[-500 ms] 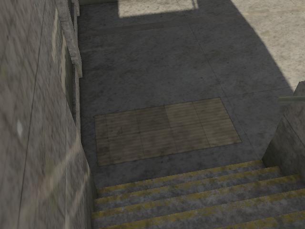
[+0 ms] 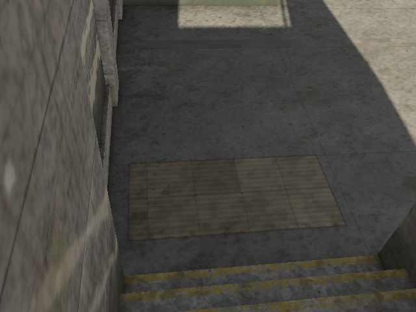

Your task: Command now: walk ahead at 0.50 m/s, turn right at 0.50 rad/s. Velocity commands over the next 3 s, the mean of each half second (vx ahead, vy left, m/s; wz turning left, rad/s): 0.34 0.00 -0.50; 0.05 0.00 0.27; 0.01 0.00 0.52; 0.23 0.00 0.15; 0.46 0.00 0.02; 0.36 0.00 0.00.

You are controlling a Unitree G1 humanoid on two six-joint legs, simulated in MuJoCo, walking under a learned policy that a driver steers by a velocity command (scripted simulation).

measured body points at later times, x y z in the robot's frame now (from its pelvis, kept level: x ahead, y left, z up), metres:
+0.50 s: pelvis +0.21 +0.01 -0.22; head +0.21 -0.01 +0.23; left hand +0.41 +0.18 -0.35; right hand +0.06 -0.19 -0.37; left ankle +0.09 +0.12 -0.65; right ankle +0.26 -0.05 -0.97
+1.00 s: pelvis +0.36 +0.09 -0.45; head +0.33 +0.13 +0.00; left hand +0.49 +0.30 -0.59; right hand +0.42 -0.19 -0.54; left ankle +0.42 +0.20 -1.19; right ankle +0.28 -0.06 -0.94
